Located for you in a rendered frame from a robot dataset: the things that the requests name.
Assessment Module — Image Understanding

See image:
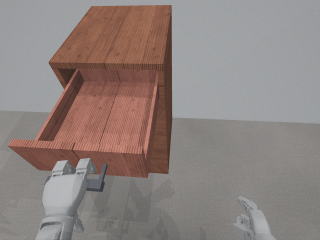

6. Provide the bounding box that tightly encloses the right robot hand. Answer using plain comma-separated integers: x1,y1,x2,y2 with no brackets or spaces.
233,196,272,240

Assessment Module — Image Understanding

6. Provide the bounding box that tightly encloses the drawer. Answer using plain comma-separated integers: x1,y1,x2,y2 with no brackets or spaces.
8,69,160,178

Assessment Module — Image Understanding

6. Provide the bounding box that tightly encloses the left robot hand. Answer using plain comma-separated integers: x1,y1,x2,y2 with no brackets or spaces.
42,158,97,233

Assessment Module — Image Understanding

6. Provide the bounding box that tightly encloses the robot left forearm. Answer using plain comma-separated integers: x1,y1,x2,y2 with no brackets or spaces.
35,215,75,240

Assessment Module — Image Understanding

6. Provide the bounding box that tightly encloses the handle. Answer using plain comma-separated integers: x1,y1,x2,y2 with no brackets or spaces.
44,164,108,192

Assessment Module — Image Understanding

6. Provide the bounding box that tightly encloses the cabinet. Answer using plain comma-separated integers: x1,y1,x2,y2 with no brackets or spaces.
48,5,172,174

